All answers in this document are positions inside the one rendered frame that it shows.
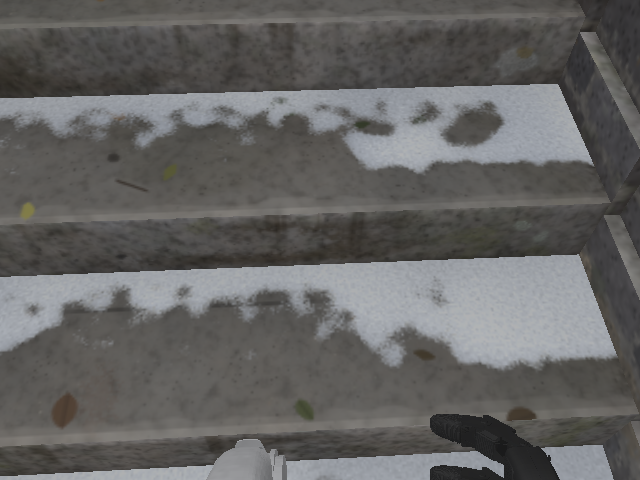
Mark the robot left thigh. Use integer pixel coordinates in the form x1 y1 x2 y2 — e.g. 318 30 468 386
206 446 287 480

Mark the right robot hand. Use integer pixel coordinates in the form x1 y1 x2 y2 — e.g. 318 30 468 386
430 414 560 480

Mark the robot left shin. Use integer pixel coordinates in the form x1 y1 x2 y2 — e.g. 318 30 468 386
213 439 266 467

